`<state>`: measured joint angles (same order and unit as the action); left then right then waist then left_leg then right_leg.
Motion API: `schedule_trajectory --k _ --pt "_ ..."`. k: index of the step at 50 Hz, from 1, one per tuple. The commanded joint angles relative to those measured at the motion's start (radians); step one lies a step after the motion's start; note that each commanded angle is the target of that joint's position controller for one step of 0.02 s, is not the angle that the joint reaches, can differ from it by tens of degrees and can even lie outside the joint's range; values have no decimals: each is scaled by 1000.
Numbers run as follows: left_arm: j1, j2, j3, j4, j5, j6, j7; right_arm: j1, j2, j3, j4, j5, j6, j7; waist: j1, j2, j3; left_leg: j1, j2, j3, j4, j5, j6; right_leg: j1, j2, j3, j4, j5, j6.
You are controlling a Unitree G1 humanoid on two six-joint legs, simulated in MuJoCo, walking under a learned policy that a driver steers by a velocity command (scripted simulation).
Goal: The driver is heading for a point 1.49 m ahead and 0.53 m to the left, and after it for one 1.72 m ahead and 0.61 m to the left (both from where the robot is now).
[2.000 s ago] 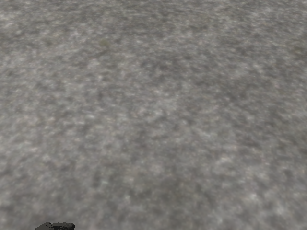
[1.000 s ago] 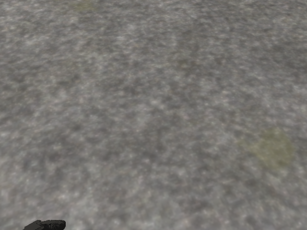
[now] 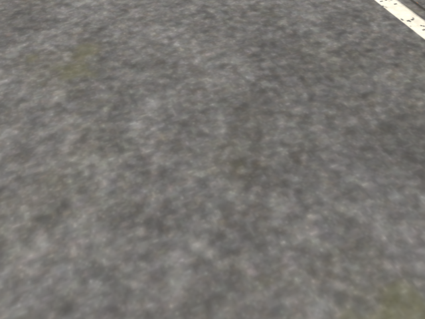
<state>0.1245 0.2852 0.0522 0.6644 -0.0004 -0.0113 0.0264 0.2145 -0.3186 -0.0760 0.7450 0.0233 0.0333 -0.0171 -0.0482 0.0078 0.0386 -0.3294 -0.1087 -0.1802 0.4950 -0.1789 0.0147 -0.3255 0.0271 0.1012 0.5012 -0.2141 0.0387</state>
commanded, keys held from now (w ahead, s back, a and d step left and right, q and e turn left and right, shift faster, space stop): q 0.82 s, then no key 0.18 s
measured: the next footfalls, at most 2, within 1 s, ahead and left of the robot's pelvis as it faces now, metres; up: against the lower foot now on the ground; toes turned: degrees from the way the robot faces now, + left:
left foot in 0.42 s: +0.03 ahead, +0.14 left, +0.00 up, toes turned +17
right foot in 0.90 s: +0.13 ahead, -0.06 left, +0.00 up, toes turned +37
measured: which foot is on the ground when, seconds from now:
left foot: down 0.00-0.00, up 0.02-0.40, down 0.42-0.90, up 0.92-1.00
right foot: down 0.00-0.42, up 0.44-0.88, down 0.90-1.00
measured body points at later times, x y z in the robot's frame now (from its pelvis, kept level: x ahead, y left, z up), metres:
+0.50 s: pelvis +0.01 +0.03 +0.00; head +0.04 +0.06 +0.45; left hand +0.06 +0.35 -0.11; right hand +0.25 -0.19 -0.08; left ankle -0.01 +0.12 -0.73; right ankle +0.03 -0.12 -0.68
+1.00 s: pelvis +0.03 +0.01 +0.00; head +0.06 +0.01 +0.45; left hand +0.00 +0.33 -0.08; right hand +0.32 -0.14 -0.09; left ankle -0.05 +0.11 -0.69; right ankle +0.10 -0.08 -0.73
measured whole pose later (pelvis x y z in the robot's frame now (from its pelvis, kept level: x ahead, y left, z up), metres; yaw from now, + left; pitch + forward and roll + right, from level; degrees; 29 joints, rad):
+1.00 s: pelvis +0.03 +0.01 +0.00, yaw +34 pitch +1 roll +0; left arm 0.15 0.28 0.06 0.72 0.02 -0.02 0.00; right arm 0.16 -0.34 -0.07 0.65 0.01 0.05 -0.03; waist 0.00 0.05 0.04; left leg -0.41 -0.13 -0.19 0.91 -0.51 -0.03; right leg -0.25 0.03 0.05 0.47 -0.24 -0.02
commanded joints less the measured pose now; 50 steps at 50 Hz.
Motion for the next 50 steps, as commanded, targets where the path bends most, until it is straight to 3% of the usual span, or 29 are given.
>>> schedule_trajectory --k 1,2,3,4,6,8,11,15,17,19,20,21,22,23,24,25,26,27,29,34,40,43,44,45,46,47,48,49,50 --pt "79 207 60 -54 26 -17 9 -9 -49 -6 -90 -8 -6 -8 32 -123 -146 -141 59 -90 172 -278 28 286 -299 239 -184 210 -141" --pt "71 218 66 -48 59 -12 1 -6 -95 -21 -110 -5 -15 -8 31 -278 -120 -244 -5 48 383 -460 -17 216 -423 403 -212 333 -277" --pt "41 165 51 -63 49 -15 0 26 -161 -42 -90 -12 -16 -8 27 -196 -112 -250 51 33 542 -430 -50 203 -417 363 -203 345 -303" --pt "1 122 40 -67 34 -17 2 42 -175 -54 -68 -5 -8 -8 14 -144 -93 -258 62 39 608 -374 -69 194 -355 262 -184 338 -266" --pt "-35 107 33 -67 12 -16 5 53 -141 -51 -53 -5 17 -16 16 -129 -71 -289 79 58 686 -288 -107 204 -294 146 -165 362 -231" --pt "-15 115 35 -53 16 -8 10 11 -102 -39 -82 2 22 -8 35 -146 -65 -284 91 106 647 -240 -129 207 -264 64 -170 421 -242" --pt "26 138 47 -35 18 7 19 -59 -74 -23 -129 3 20 5 75 -167 -96 -263 125 138 505 -221 -141 282 -288 29 -163 437 -263" --pt "13 186 66 -27 8 16 7 -77 -75 -17 -160 -2 24 24 83 -184 -118 -113 136 201 322 -213 -111 245 -317 -24 -154 451 -266" --pt "15 196 70 -17 -5 14 -1 -70 -88 -23 -168 -1 30 32 79 -190 -114 -70 129 223 233 -196 -86 248 -333 -33 -133 438 -256" --pt "-5 200 73 -10 -25 12 -4 -28 -88 -29 -162 -2 35 41 42 -180 -112 23 114 249 63 -89 -41 222 -329 -63 -73 403 -215" --pt "11 183 70 3 -33 9 -4 8 -98 -37 -149 -5 35 39 26 -156 -117 117 93 246 -46 10 -8 175 -303 -100 -10 332 -166" --pt "70 144 61 26 -17 4 -8 44 -151 -55 -145 -5 33 28 27 -27 -134 270 151 130 -115 226 39 47 -244 -180 137 163 -80" --pt "65 71 33 -21 46 3 -13 58 -283 -81 -171 -13 29 9 57 320 -139 426 435 -254 -96 648 193 -268 -95 -255 452 -407 35" --pt "-43 115 45 -47 32 1 -1 77 -249 -68 -183 -50 4 22 -34 233 -186 339 506 -339 -127 616 347 -330 -35 -84 632 -497 44" --pt "-57 146 56 -44 5 7 5 42 -220 -57 -177 -53 -15 26 -15 150 -147 301 451 -249 -142 525 321 -339 -57 -45 694 -426 33" --pt "-42 150 61 -32 -1 12 11 -13 -193 -52 -174 -35 -25 21 17 119 -113 273 388 -184 -144 430 263 -344 -69 -33 676 -336 25" --pt "-29 152 65 -16 7 16 20 -50 -165 -43 -179 -17 -24 15 31 99 -102 262 354 -158 -144 377 224 -346 -76 -25 649 -275 27" --pt "-14 154 68 -12 13 18 23 -74 -157 -36 -182 -10 -20 8 47 109 -100 228 331 -138 -146 392 214 -312 -67 -26 646 -224 36" --pt "11 137 65 -5 7 14 17 -73 -149 -30 -185 -17 -14 -2 58 121 -126 215 307 -126 -150 390 216 -269 -41 -32 634 -162 47" --pt "-32 108 52 -16 3 7 10 -49 -172 -39 -179 -14 -8 -16 32 131 -117 223 285 -185 -143 234 212 -228 -19 -13 381 -120 61" --pt "-37 120 54 -24 -9 -12 -10 -68 -185 -46 -186 -12 4 -4 23 156 -104 160 270 -312 -121 187 211 -92 17 1 189 -157 41" --pt "19 118 56 -9 -11 -25 -24 -100 -168 -40 -191 -2 11 -4 52 155 -132 177 248 -335 -64 256 180 15 13 -15 9 -75 15" --pt "47 114 56 2 -6 -29 -27 -106 -153 -33 -190 4 14 -8 72 145 -136 149 221 -316 -37 227 147 97 1 -28 -116 50 -1" --pt "51 146 62 -2 8 -29 -24 -65 -119 -23 -182 -3 11 -11 57 83 -152 84 177 -272 20 86 93 199 -97 44 -159 160 -37" --pt "19 204 66 -25 24 -23 -18 10 -66 -6 -174 -26 6 -8 -4 -155 -162 -23 44 -119 210 -261 29 274 -288 240 -178 372 -126" --pt "22 207 65 -15 48 -21 -23 -27 -130 -27 -191 -17 -1 -14 20 -271 -101 -149 -25 -12 379 -488 -23 192 -399 402 -202 415 -298" --pt "3 173 56 -25 34 -26 -24 -14 -195 -49 -169 -21 -4 -20 29 -181 -84 -159 19 -26 541 -463 -56 167 -398 377 -206 353 -330" --pt "-24 146 47 -24 20 -26 -21 -12 -197 -56 -150 -16 1 -20 20 -144 -70 -170 24 -27 605 -402 -72 161 -340 299 -194 303 -293" --pt "-44 128 39 -25 8 -25 -19 1 -164 -51 -128 -15 11 -24 15 -126 -61 -171 28 -27 628 -361 -91 165 -289 232 -184 261 -257"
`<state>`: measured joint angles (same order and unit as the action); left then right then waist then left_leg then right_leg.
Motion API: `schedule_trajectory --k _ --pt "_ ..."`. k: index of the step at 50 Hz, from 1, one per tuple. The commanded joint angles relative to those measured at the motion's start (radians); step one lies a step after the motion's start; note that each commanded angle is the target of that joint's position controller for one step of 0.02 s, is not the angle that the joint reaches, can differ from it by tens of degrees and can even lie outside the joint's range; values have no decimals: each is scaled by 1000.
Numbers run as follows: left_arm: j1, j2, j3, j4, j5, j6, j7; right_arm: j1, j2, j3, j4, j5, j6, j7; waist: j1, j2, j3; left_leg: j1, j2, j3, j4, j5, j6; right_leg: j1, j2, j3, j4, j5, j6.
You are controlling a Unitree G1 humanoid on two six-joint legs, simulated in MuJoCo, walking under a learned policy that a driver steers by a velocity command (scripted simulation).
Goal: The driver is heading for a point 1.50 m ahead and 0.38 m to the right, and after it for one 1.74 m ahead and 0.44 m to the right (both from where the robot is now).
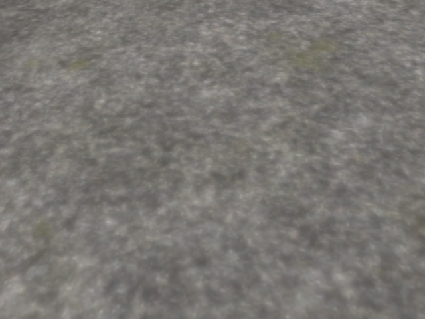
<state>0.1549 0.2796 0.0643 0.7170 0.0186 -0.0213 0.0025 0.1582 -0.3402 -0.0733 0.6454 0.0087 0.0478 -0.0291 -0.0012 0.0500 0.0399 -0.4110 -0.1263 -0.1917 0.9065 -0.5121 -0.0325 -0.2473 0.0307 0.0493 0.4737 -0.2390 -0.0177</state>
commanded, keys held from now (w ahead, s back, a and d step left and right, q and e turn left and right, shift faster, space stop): no key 0.78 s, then w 0.22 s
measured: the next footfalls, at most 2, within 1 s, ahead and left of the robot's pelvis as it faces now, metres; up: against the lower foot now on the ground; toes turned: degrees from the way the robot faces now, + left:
left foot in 0.22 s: +0.02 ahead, +0.15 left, +0.00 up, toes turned -3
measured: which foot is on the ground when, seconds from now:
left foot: up 0.00-0.20, down 0.22-1.00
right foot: down 0.00-1.00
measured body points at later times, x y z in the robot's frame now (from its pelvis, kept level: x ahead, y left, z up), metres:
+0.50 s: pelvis +0.00 +0.03 +0.00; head +0.00 +0.04 +0.45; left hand +0.10 +0.31 -0.12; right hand +0.13 -0.22 -0.11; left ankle -0.02 +0.15 -0.74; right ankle +0.01 -0.12 -0.74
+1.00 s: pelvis +0.03 +0.01 +0.00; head +0.03 +0.00 +0.45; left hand +0.09 +0.29 -0.13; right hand +0.07 -0.26 -0.14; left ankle -0.03 +0.15 -0.74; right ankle +0.02 -0.09 -0.73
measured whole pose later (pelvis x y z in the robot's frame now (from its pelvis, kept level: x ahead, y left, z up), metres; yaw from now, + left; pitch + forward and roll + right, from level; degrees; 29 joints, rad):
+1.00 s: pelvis +0.03 +0.01 +0.00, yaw +1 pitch -1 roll +1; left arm 0.24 0.27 0.04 1.00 -0.03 -0.07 0.00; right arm 0.33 -0.27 -0.04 0.91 0.03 -0.02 -0.02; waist 0.00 0.02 0.00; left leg -0.12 -0.01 -0.06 0.47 -0.35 0.01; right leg -0.25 -0.01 -0.03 0.60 -0.38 -0.05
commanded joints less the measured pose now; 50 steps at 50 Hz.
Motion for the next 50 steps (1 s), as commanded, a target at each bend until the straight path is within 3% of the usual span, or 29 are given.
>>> schedule_trajectory --k 1,4,6,8,9,10,11,12,13,14,15,17,22,29,39,41,42,44,46,48,49,50 --pt "-83 121 20 -73 -21 -15 7 59 -117 -47 -23 -2 3 -12 -27 -171 -52 -96 49 -18 222 11 -59 93 -276 257 -148 305 -194" --pt "-65 102 8 -52 -13 -4 11 29 -42 -19 -29 2 0 -4 -11 -209 -69 -22 84 63 24 52 -79 122 -218 163 -135 350 -184" --pt "-49 125 13 -44 -13 8 11 -4 -11 -2 -35 -2 -5 2 17 -237 -87 65 117 125 -156 42 -78 129 -211 148 -118 371 -184" --pt "-17 150 17 -30 -18 19 10 6 -30 -6 -21 6 -9 5 29 -239 -96 133 111 157 -312 117 -69 138 -222 170 -98 386 -189" --pt "-24 147 13 -25 -25 21 9 40 -31 -8 -2 5 -11 6 8 -228 -94 194 106 171 -444 225 -54 121 -216 165 -83 386 -177" --pt "-4 135 7 -12 -32 18 7 59 -36 -7 12 -2 -12 7 -4 -207 -87 267 105 168 -580 351 -32 92 -204 157 -78 374 -148" --pt "32 122 -1 0 -26 5 3 59 -71 -10 7 -13 -13 3 6 -161 -103 363 154 100 -587 467 -1 35 -193 150 -76 320 -92" --pt "47 102 -10 -5 2 -13 -7 70 -138 -21 -1 -21 -11 -6 37 -24 -139 429 254 10 -514 692 43 -15 -135 80 -18 221 -33" --pt "49 63 -19 1 4 -19 -7 39 -106 -14 20 -26 -12 3 59 100 -141 306 258 8 -494 542 103 53 -73 6 -50 45 22" --pt "-4 97 -16 8 9 -17 -5 13 -53 -2 4 -25 -19 14 23 51 -101 264 228 14 -515 424 106 68 -65 -1 -33 52 53" --pt "-27 101 -13 12 4 -14 -2 21 -36 4 17 -33 -25 15 13 32 -84 243 216 20 -526 370 91 68 -63 -5 -27 69 58" --pt "-18 100 -12 24 -5 -1 7 27 -48 5 29 -28 -39 15 13 30 -37 209 201 27 -528 374 72 59 -66 1 -24 107 52" --pt "9 92 -12 73 -8 7 18 51 -29 17 55 -25 -52 10 15 9 -17 188 189 34 -527 367 67 69 -70 3 -32 115 59" --pt "28 103 -8 143 -12 11 30 61 -21 22 96 -21 -60 11 14 -29 -22 201 175 47 -524 399 70 85 -75 7 -40 142 71" --pt "49 105 -8 233 -16 19 43 83 -14 27 180 -16 -63 10 15 -37 -23 211 154 77 -524 433 65 95 -74 4 -47 158 68" --pt "62 89 -11 253 -22 22 45 105 -29 21 203 -10 -56 4 7 -7 -28 211 146 66 -559 141 86 67 -26 -51 0 -45 61" --pt "47 84 -12 249 -27 19 45 115 -59 12 206 -5 -52 1 -6 32 4 193 173 13 -599 -75 118 3 2 -84 65 -163 54" --pt "-7 70 -17 215 -34 -5 36 156 -111 -3 215 3 -58 0 -36 138 88 171 324 -209 -723 -330 214 -151 -3 -92 222 -221 31" --pt "-21 74 -15 199 -50 -40 18 154 -106 -5 217 6 -79 -3 -29 155 143 170 410 -317 -766 -267 271 -235 -65 -31 310 -247 -14" --pt "19 72 -15 211 -56 -68 -3 106 -91 -4 202 19 -87 0 8 119 124 197 393 -243 -731 -136 245 -182 -87 -33 180 -249 -55" --pt "93 70 -11 248 -54 -77 -10 53 -92 -3 188 28 -84 1 54 92 91 128 339 -149 -694 -56 209 -10 -63 -71 43 -122 -63" --pt "188 75 -1 300 -45 -78 -12 34 -79 1 180 24 -82 3 90 59 47 54 273 -65 -617 21 177 172 -19 -97 -22 7 -45"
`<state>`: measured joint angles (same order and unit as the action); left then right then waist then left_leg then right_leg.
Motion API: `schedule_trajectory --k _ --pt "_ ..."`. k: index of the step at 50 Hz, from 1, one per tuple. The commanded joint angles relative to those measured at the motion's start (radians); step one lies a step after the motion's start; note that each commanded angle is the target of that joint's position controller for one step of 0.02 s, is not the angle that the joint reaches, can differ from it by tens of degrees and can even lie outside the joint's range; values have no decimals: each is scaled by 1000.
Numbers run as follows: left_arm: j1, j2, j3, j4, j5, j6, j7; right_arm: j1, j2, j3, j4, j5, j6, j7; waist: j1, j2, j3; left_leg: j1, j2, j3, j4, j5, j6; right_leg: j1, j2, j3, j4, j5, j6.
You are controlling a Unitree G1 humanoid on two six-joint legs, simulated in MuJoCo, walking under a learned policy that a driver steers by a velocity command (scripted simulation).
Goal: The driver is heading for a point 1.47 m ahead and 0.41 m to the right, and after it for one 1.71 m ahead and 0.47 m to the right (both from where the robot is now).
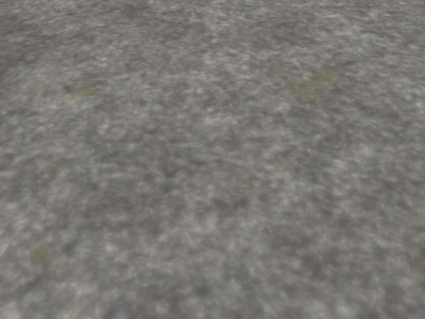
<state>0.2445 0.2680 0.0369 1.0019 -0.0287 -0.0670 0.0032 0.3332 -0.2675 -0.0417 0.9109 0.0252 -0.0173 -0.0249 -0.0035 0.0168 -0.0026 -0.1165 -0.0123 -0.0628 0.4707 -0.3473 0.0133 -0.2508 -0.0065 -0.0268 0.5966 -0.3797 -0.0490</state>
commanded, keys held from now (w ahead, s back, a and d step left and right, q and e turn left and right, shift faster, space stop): w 1.00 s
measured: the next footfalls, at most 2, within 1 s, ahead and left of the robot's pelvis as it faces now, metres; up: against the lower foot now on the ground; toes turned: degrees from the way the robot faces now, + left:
left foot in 0.50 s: +0.41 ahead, +0.11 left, +0.00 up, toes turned +1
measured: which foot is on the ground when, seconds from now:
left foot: down 0.00-0.02, up 0.04-0.48, down 0.50-1.00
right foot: down 0.00-0.52, up 0.54-1.00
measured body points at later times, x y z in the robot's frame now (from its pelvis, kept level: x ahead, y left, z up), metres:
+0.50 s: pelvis +0.23 +0.00 -0.02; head +0.26 +0.00 +0.43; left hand +0.11 +0.26 -0.15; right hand +0.48 -0.21 -0.09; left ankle +0.37 +0.10 -0.74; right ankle +0.00 -0.11 -0.73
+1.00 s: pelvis +0.51 -0.02 -0.01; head +0.54 -0.03 +0.44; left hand +0.73 +0.21 -0.09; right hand +0.48 -0.29 -0.15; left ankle +0.37 +0.11 -0.74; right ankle +0.67 -0.13 -0.73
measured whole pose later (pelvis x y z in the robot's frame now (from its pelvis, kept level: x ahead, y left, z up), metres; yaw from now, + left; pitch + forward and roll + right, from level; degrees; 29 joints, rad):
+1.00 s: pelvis +0.51 -0.02 -0.01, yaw +0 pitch +2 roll +3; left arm 0.02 0.25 0.02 0.80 -0.02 -0.09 -0.03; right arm 0.39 -0.28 -0.05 0.99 0.02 -0.06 0.00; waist -0.08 -0.03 0.02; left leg 0.08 -0.05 0.04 0.25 -0.36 0.01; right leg -0.53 -0.06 0.00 0.50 -0.01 -0.04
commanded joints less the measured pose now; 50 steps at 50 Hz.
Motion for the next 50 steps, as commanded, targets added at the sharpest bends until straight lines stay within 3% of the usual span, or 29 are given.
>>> schedule_trajectory --k 1,2,3,4,5,8,11,14,18,21,23,24,25,26,27,28,29,30,31,33,35,39,42,45,48,49,50 --pt "195 108 36 51 12 -30 -14 -155 -102 -16 -96 -4 -21 2 122 -4 48 -324 86 -93 -2 -53 87 313 -40 88 -188 132 -15" --pt "303 220 60 62 10 -31 -13 -164 -36 3 -133 -17 -33 2 141 -277 0 -487 -41 56 330 -97 7 429 -262 471 -357 -48 -115" --pt "297 224 52 57 26 -41 -24 -164 -81 -12 -148 7 -48 -2 126 -282 30 -604 -52 -13 538 -240 4 396 -383 740 -449 -177 -220" --pt "204 165 34 28 24 -51 -23 -140 -112 -20 -136 26 -62 4 80 -175 112 -670 18 -63 635 -166 26 352 -375 675 -451 -212 -217" --pt "149 130 25 5 21 -55 -23 -126 -115 -21 -120 26 -72 12 59 -143 137 -688 57 -50 648 -61 43 338 -324 564 -454 -171 -181" --pt "147 82 4 -4 25 -44 -24 -170 -111 -32 -118 -5 -82 29 55 -119 107 -657 113 5 561 130 39 346 -229 324 -460 176 -110" --pt "204 99 1 9 29 -28 -9 -225 -60 -22 -137 -8 -73 42 66 -107 88 -651 106 60 469 208 -4 340 -200 211 -460 443 -123" --pt "203 122 2 0 32 -18 7 -348 -29 -6 -184 -5 -73 46 85 -94 120 -581 83 93 262 319 -28 249 -170 140 -495 469 -118" --pt "260 133 6 17 20 -17 14 -458 -33 2 -224 4 -78 61 101 -102 163 -503 52 108 96 411 -12 238 -195 113 -522 454 -126" --pt "253 144 17 18 13 -9 17 -473 -62 -4 -242 5 -86 74 62 -103 148 -479 43 88 39 373 33 339 -240 101 -460 602 -111" --pt "226 170 29 4 21 1 18 -376 -110 -26 -220 2 -87 72 -7 -135 50 -330 -5 115 49 309 70 393 -248 86 -319 948 -90" --pt "210 169 30 -3 28 12 18 -232 -146 -47 -178 3 -83 64 -83 -142 -45 -151 -35 137 44 301 99 376 -220 61 -151 1090 -71" --pt "201 156 22 -18 36 17 18 -53 -183 -66 -128 2 -77 52 -162 -129 -155 127 18 82 62 308 139 224 -185 49 73 1010 -44" --pt "304 42 -10 -43 48 4 6 94 -275 -87 -97 -26 -71 45 -134 83 -334 543 286 -325 62 174 278 -154 -47 22 466 536 7" --pt "335 2 -25 -20 25 -22 -3 106 -218 -70 -77 -18 -67 50 -117 217 -438 612 420 -716 -147 -12 368 -335 78 124 709 -165 24" --pt "220 116 6 -57 -6 -46 -10 12 -155 -49 -82 -8 -71 52 -112 147 -239 446 373 -623 -201 -85 306 -436 9 170 785 -141 0" --pt "126 143 14 -89 -25 -59 -9 -77 -124 -39 -97 -12 -75 52 -82 88 -104 272 336 -462 -232 -29 268 -443 -45 138 759 -52 -15" --pt "88 128 16 -97 -18 -60 -2 -141 -101 -31 -100 -20 -83 57 -43 13 -22 113 294 -343 -270 92 246 -407 -89 117 688 26 -11" --pt "95 119 24 -93 -3 -49 4 -176 -74 -23 -102 -30 -92 61 -5 23 -1 21 249 -252 -294 177 224 -344 -124 118 627 75 -7" --pt "139 66 18 -85 8 -25 6 -183 -70 -22 -87 -29 -98 66 33 47 8 -80 220 -176 -344 227 231 -270 -144 111 574 100 9" --pt "99 61 19 -110 16 -9 10 -156 -95 -26 -63 -25 -105 61 41 44 44 -132 215 -122 -381 261 245 -303 -158 96 501 139 33" --pt "-77 64 17 -177 28 -17 5 -87 -137 -33 -33 -22 -97 34 -3 23 81 -102 184 -45 -398 313 224 -381 -151 73 216 380 63" --pt "-197 45 5 -210 21 -28 -8 -14 -160 -36 -5 -12 -91 25 -51 15 83 -72 172 -1 -391 318 199 -321 -105 31 35 507 65" --pt "-273 57 3 -245 12 -31 -23 46 -164 -38 28 -2 -75 23 -70 17 93 53 219 -12 -347 327 191 -353 -92 46 -46 485 49" --pt "-278 90 12 -269 11 -37 -39 53 -178 -45 39 -3 -54 19 -44 33 72 172 271 -34 -266 421 166 -339 -76 50 -90 364 10" --pt "-238 108 19 -263 10 -39 -41 40 -186 -47 36 -4 -47 18 -16 47 46 190 270 -29 -213 531 154 -275 -57 33 -98 321 -5" --pt "-137 135 36 -236 11 -40 -39 20 -184 -46 31 -7 -40 18 44 50 -15 181 239 1 -86 689 135 -134 -25 2 -121 308 -29"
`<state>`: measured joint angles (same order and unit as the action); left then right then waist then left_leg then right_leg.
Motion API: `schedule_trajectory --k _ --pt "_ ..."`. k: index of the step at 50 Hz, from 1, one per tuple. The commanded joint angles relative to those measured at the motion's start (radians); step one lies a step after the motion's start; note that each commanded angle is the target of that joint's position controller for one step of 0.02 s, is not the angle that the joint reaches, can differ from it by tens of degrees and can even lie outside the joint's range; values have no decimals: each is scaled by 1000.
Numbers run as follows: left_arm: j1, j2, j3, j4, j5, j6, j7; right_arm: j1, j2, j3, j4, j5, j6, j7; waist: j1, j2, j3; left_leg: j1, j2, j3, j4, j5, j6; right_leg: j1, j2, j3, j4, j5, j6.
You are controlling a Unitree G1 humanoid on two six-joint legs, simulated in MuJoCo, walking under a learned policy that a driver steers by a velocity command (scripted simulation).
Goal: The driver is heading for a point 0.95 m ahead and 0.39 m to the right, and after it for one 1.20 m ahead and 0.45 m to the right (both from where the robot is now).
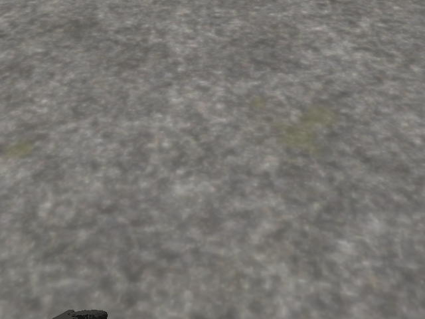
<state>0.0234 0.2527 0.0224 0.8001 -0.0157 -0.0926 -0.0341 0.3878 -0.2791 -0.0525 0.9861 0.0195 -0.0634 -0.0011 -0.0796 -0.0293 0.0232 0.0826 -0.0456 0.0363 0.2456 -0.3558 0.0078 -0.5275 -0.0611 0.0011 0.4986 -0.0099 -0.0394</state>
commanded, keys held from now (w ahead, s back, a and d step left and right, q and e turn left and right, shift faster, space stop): w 0.28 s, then w+e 0.72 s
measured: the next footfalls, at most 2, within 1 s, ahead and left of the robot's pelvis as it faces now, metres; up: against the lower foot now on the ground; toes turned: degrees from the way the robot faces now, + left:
right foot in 0.02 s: +0.19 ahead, -0.12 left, +0.00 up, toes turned -2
left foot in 0.56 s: +0.50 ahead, +0.11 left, +0.00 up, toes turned -5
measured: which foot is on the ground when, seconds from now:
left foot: down 0.00-0.02, up 0.04-0.54, down 0.56-1.00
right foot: up 0.00-0.00, down 0.02-0.58, up 0.60-1.00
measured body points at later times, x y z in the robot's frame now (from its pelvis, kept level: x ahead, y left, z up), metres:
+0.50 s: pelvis +0.28 -0.01 +0.01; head +0.31 -0.02 +0.46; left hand +0.25 +0.26 -0.12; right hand +0.49 -0.25 -0.09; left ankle +0.46 +0.12 -0.70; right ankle +0.15 -0.12 -0.73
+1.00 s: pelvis +0.54 -0.03 +0.01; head +0.56 -0.05 +0.45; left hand +0.80 +0.14 -0.09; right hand +0.46 -0.30 -0.13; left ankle +0.46 +0.12 -0.73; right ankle +0.65 -0.21 -0.70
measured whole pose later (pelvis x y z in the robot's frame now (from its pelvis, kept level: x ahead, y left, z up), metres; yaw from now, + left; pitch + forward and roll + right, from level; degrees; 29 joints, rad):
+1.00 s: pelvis +0.54 -0.03 +0.01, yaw -20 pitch +1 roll +3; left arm 0.10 0.26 0.07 0.73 -0.02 -0.02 -0.04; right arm 0.28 -0.29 -0.08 0.94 0.01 -0.08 -0.01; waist -0.08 -0.03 0.04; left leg 0.08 0.00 0.26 0.23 -0.31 -0.02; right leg -0.63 -0.11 -0.02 0.67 -0.04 -0.04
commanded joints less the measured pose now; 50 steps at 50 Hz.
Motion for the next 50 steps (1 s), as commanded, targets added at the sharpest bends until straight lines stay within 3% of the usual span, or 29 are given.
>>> schedule_trajectory --k 1,2,3,4,5,6,7,8,10,12,15,18,22,25,26,27,28,29,30,31,33,34,36,38,44,47,50 --pt "257 204 76 16 0 -14 6 -30 -143 -22 -53 -11 10 -7 189 77 -159 -107 215 -57 352 716 111 394 18 -15 -5 -46 -75" --pt "404 310 102 42 23 -10 12 62 -50 11 -83 -25 -2 -1 186 -102 -336 -450 99 3 737 404 48 800 -231 340 7 -95 -205" --pt "449 289 97 61 13 -4 4 108 0 28 -63 -18 -25 5 178 -248 -422 -692 -26 -90 951 -221 22 947 -340 707 -158 -274 -292" --pt "396 204 70 51 6 -6 4 15 -121 -2 -76 13 -42 10 189 -154 -297 -803 36 -161 1046 -209 43 863 -307 642 -196 -360 -240" --pt "303 174 60 30 7 -8 7 -64 -146 -8 -100 28 -54 10 166 -108 -171 -832 91 -132 1031 -109 57 720 -276 501 -218 -299 -204" --pt "234 149 52 16 13 -8 8 -104 -140 -10 -103 18 -55 4 140 -47 -101 -798 135 -109 979 -21 54 587 -238 397 -249 -195 -189" --pt "196 125 45 10 21 -11 5 -110 -127 -15 -102 5 -48 1 110 -41 -58 -748 167 -109 923 40 47 488 -202 319 -282 -114 -176" --pt "182 113 42 13 28 -14 3 -91 -105 -14 -96 1 -36 1 85 -54 -55 -690 183 -111 896 76 41 432 -179 274 -312 -76 -172" --pt "194 120 45 27 22 -22 1 -76 -66 -9 -90 -4 -15 -1 65 -45 -43 -667 190 -99 850 110 23 383 -163 209 -351 5 -188" --pt "221 145 52 45 20 -24 9 -132 -66 -11 -113 -12 -6 -4 68 -29 -13 -725 196 -94 765 182 3 383 -161 165 -376 66 -198" --pt "271 152 53 70 14 -14 25 -245 -57 -9 -152 -20 -13 -1 96 -21 16 -760 187 -82 572 339 -15 399 -133 112 -391 85 -180" --pt "330 166 56 95 4 -5 36 -365 -42 -2 -188 -16 -25 8 131 -18 41 -713 142 -59 387 451 -23 401 -110 97 -391 42 -163" --pt "392 174 64 124 -8 13 45 -468 -55 0 -227 -6 -43 26 149 -27 61 -703 114 -80 268 440 -18 492 -151 147 -329 31 -159" --pt "379 188 76 122 -9 27 55 -436 -98 -13 -227 -4 -57 34 107 -51 35 -609 99 -91 222 358 5 539 -183 197 -251 79 -134" --pt "364 191 79 117 -8 32 56 -382 -116 -22 -214 -4 -61 32 74 -63 6 -520 83 -74 210 321 18 534 -173 198 -194 156 -122" --pt "354 174 72 108 -3 36 54 -257 -152 -43 -178 -6 -63 25 14 -53 -72 -339 70 -55 191 309 44 501 -121 170 -58 241 -98" --pt "344 129 55 80 11 37 53 -85 -207 -62 -147 -22 -65 15 -56 0 -223 -51 190 -163 244 294 99 350 -54 129 203 113 -65" --pt "461 9 23 52 7 21 49 14 -301 -87 -130 -31 -52 10 -17 255 -375 329 440 -564 193 149 239 -41 109 29 573 -325 12" --pt "457 66 32 57 -15 8 48 4 -215 -62 -134 -23 -48 13 -24 305 -402 318 474 -761 73 -3 264 -167 90 130 742 -588 12" --pt "384 154 57 40 -35 5 49 -71 -145 -42 -148 -17 -49 12 -19 219 -240 185 441 -611 50 -48 213 -234 36 142 793 -524 1" --pt "308 143 65 23 -24 14 56 -187 -83 -25 -153 -20 -48 13 29 128 -80 -77 366 -378 -10 82 166 -186 -43 105 728 -375 3" --pt "317 126 72 24 -18 27 55 -220 -64 -19 -151 -29 -52 13 59 150 -49 -159 335 -294 -43 136 153 -132 -73 112 687 -329 4" --pt "323 80 67 11 -17 51 49 -241 -72 -26 -140 -32 -59 13 83 148 -20 -242 321 -195 -97 213 164 -87 -92 97 658 -287 11" --pt "291 72 69 -18 -13 65 48 -237 -98 -36 -128 -32 -65 8 91 114 0 -252 326 -124 -124 286 182 -122 -99 99 610 -224 20" --pt "122 54 56 -87 -6 55 14 -194 -148 -51 -110 -26 -49 -11 41 69 39 -189 298 73 -137 394 162 -126 -78 29 289 34 24" --pt "29 53 50 -133 -6 56 -5 -139 -174 -59 -97 -14 -31 -13 9 60 67 -96 325 112 -115 415 151 -143 -63 -12 194 20 8" --pt "0 76 57 -172 -6 61 -19 -122 -199 -69 -90 2 -7 -13 23 77 65 3 352 146 -28 587 124 -126 -28 -53 144 -92 -30"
